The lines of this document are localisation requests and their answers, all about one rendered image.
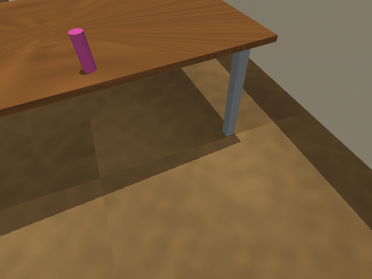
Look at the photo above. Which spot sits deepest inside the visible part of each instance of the table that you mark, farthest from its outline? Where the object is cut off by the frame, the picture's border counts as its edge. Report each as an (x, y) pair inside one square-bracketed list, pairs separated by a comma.
[(129, 40)]

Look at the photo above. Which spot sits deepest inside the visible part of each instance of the can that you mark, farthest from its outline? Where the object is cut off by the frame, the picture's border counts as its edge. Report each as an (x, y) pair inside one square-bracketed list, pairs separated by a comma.
[(82, 49)]

